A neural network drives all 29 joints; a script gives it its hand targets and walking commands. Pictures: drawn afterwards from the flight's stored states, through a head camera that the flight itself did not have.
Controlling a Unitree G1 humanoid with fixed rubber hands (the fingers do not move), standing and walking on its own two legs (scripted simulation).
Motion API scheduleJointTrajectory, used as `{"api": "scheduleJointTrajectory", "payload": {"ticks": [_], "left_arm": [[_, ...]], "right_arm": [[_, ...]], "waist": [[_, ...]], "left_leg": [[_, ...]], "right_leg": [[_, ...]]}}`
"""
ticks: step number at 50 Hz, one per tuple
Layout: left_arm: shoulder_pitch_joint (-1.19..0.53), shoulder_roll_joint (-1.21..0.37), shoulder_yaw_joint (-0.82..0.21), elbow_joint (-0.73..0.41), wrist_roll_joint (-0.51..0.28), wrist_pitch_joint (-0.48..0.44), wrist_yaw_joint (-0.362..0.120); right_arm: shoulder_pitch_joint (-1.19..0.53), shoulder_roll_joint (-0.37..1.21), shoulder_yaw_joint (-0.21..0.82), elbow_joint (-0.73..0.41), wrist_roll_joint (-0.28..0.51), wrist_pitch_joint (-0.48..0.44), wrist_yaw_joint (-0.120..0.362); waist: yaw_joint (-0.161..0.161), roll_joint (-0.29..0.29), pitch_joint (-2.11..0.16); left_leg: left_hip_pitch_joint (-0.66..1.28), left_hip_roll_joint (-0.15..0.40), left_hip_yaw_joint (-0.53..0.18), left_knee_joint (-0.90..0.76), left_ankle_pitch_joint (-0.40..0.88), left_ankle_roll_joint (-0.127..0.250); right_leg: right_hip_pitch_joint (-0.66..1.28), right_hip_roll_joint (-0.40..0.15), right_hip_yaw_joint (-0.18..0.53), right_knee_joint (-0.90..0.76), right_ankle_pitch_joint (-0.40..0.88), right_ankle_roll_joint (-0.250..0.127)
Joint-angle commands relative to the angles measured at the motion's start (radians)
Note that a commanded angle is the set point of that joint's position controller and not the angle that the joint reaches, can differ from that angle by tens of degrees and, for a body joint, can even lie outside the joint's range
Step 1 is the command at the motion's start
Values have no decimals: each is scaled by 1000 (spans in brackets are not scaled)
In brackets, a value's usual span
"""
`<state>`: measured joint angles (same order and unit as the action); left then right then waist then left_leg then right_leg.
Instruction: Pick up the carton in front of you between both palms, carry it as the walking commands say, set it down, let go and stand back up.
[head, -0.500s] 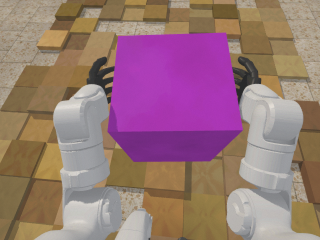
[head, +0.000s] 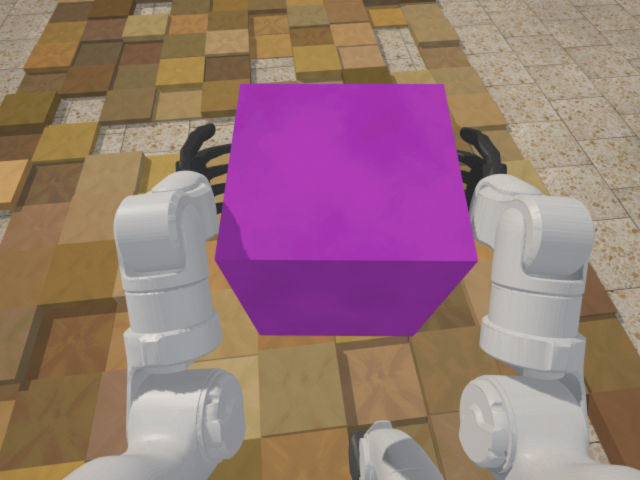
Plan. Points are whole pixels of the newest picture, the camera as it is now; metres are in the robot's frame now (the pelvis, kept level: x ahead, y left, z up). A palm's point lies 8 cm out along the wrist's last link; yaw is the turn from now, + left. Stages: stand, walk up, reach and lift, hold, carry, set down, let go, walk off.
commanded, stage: carry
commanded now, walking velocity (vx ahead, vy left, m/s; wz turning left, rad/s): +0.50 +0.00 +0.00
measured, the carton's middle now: (338, 227) +0.39 -0.03 +0.08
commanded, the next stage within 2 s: none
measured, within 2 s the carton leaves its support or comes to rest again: neither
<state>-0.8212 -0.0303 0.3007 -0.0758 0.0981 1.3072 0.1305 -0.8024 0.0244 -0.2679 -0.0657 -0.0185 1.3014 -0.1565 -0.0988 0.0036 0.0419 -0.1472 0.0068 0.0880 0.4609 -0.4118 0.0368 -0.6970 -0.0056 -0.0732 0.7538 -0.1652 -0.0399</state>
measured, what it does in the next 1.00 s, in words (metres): climbs: left foot 0.05 m higher, then right foot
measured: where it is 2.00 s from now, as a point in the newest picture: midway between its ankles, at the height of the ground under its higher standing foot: (312, 306)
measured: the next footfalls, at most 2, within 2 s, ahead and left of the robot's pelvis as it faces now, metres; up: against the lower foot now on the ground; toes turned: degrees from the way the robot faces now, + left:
left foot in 0.30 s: +0.32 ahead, +0.10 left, +0.05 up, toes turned +3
right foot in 0.70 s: +0.65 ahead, -0.10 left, +0.04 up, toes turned -7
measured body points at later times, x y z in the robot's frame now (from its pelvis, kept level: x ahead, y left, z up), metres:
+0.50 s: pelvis +0.31 +0.01 +0.03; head +0.38 +0.01 +0.48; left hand +0.70 +0.14 +0.15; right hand +0.67 -0.16 +0.14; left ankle +0.28 +0.10 -0.69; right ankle +0.28 -0.11 -0.60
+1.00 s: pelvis +0.59 -0.05 +0.05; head +0.61 -0.07 +0.49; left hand +0.93 +0.13 +0.17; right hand +0.96 -0.17 +0.17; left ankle +0.65 +0.09 -0.66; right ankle +0.61 -0.10 -0.70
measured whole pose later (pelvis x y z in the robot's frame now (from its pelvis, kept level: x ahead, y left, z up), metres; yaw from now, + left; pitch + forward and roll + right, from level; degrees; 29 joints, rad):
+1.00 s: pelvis +0.59 -0.05 +0.05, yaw +2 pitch +3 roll +2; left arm -0.62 -0.04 0.26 -0.03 0.07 1.28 0.11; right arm -0.67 0.05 -0.20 0.00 -0.11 1.31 -0.12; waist 0.05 0.00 -0.02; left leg -0.54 0.01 0.05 0.75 -0.31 -0.01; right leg -0.28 0.03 -0.10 0.39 -0.17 -0.11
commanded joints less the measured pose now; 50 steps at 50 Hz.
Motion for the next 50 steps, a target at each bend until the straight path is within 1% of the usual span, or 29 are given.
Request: {"api": "scheduleJointTrajectory", "payload": {"ticks": [1,2,3,4,5,6,7,9,11,13,14,15,16,17,18,19,20,23,26,30,31,33,34,35,36,37,40,45,50], "left_arm": [[-591,-897,-639,70,-311,-11,-171],[-581,-907,-642,85,-305,-23,-176],[-561,-934,-666,75,-325,-33,-180],[-566,-987,-692,35,-372,-34,-186],[-599,-1001,-688,-25,-409,-30,-194],[-662,-993,-702,-14,-443,-19,-197],[-686,-980,-734,-28,-457,-13,-196],[-751,-1024,-756,-69,-507,-13,-207],[-848,-1060,-781,-119,-577,-12,-229],[-895,-1069,-792,-130,-615,-18,-242],[-888,-1065,-788,-114,-619,-18,-245],[-861,-1066,-786,-95,-615,-18,-245],[-847,-1060,-775,-80,-610,-14,-250],[-821,-1052,-763,-56,-597,-10,-258],[-778,-1063,-757,-20,-577,-12,-259],[-718,-1062,-736,-11,-539,-11,-258],[-658,-1064,-716,1,-503,-7,-255],[-462,-1053,-672,-38,-400,-7,-231],[-306,-986,-656,-123,-289,-29,-200],[-215,-873,-682,-224,-207,-49,-173],[-211,-849,-696,-236,-205,-44,-171],[-185,-814,-712,-229,-216,-28,-175],[-184,-792,-714,-227,-231,-16,-180],[-175,-782,-712,-211,-249,-1,-188],[-209,-731,-701,-184,-256,14,-194],[-193,-749,-708,-162,-290,27,-202],[-359,-872,-767,-239,-421,42,-240],[-486,-975,-797,-139,-510,27,-287],[-527,-1042,-757,65,-511,-39,-319]], "right_arm": [[-740,992,697,-29,444,2,274],[-784,1014,697,-41,441,1,279],[-813,1012,690,-66,437,0,282],[-830,1022,691,-81,426,-1,281],[-798,1025,691,-53,418,-1,277],[-749,999,662,-8,389,5,266],[-656,959,618,33,339,11,251],[-634,916,571,26,275,12,230],[-649,895,548,15,232,0,218],[-679,879,542,4,213,-17,204],[-672,878,548,7,205,-23,199],[-639,872,551,20,201,-25,194],[-594,864,553,39,192,-33,190],[-567,854,546,45,174,-42,187],[-543,879,563,16,187,-35,189],[-557,915,599,-33,206,-32,194],[-575,959,632,-78,232,-29,202],[-565,1041,712,-216,325,-23,232],[-514,1050,767,-334,384,-19,264],[-432,993,832,-337,445,-19,305],[-400,969,839,-317,448,-19,310],[-376,922,839,-287,446,-10,316],[-374,894,832,-271,443,-3,316],[-399,862,819,-252,436,6,313],[-405,877,813,-215,436,26,306],[-404,844,782,-212,425,40,294],[-446,907,749,-208,396,48,275],[-411,964,716,-49,297,17,237],[-464,1016,699,81,274,-48,231]], "waist": [[111,124,-596],[164,11,-701],[244,-248,-727],[284,-305,-599],[261,-137,-494],[213,-164,-547],[199,-160,-642],[197,-88,-656],[174,-59,-562],[145,-165,-529],[108,-173,-529],[71,-115,-583],[1,79,-679],[-16,443,-768],[2,327,-737],[-4,184,-663],[-16,109,-609],[-12,102,-554],[1,79,-525],[33,115,-480],[32,131,-475],[80,133,-508],[120,104,-529],[156,13,-541],[117,-213,-625],[143,-255,-649],[117,-74,-520],[106,-116,-539],[123,-136,-550]], "left_leg": [[127,92,51,275,1215,46],[-133,63,8,503,1110,-14],[-464,-21,-31,840,560,-78],[-645,-78,-57,952,-73,-58],[-594,-62,-40,988,-157,-2],[-729,-67,-61,1005,-229,-6],[-803,-20,-150,1033,-213,4],[-853,59,-223,988,-266,5],[-698,42,-97,666,-231,3],[-361,-21,24,423,-50,9],[-200,-64,88,322,40,15],[27,-100,100,247,98,34],[235,44,-199,111,34,107],[438,308,-720,-2,338,255],[473,333,-768,9,438,284],[453,319,-696,106,598,284],[462,299,-628,148,688,252],[491,250,-493,100,705,160],[442,234,-400,10,806,156],[212,138,-140,-47,799,61],[169,151,-125,-47,835,51],[100,139,-50,113,918,2],[24,114,-23,256,789,-21],[-161,77,-34,444,418,-29],[-434,-42,-60,726,-151,-55],[-506,-47,-109,879,-149,-42],[-467,27,-109,739,-24,-33],[-314,9,-53,393,15,-46],[-302,2,-29,272,173,-41]], "right_leg": [[521,140,-178,-225,146,-46],[862,28,24,-193,238,-140],[1098,-160,349,-324,372,-227],[1133,-128,240,-337,624,-199],[987,-141,126,-294,858,-143],[1138,-256,314,-154,1299,-189],[1221,-346,426,-140,1144,-242],[1073,-363,536,-207,397,-261],[819,-316,407,-268,346,-214],[544,-241,231,-299,298,-139],[458,-211,157,-246,284,-115],[370,-176,96,-123,356,-81],[229,-64,-7,166,336,-1],[-3,69,60,445,-270,49],[-103,46,140,627,-365,28],[-197,12,148,715,-363,12],[-284,-12,142,718,-384,-3],[-325,-37,126,525,-344,2],[-219,-15,52,216,-226,28],[214,41,-33,-274,250,37],[325,57,-56,-316,293,32],[581,56,-90,-356,347,4],[720,25,-91,-347,299,2],[878,-115,56,-271,322,5],[1111,-421,488,-232,600,-159],[1072,-432,589,-319,436,-236],[798,-296,368,-370,568,-145],[726,-246,227,-397,726,-73],[747,-224,126,-348,829,-66]]}}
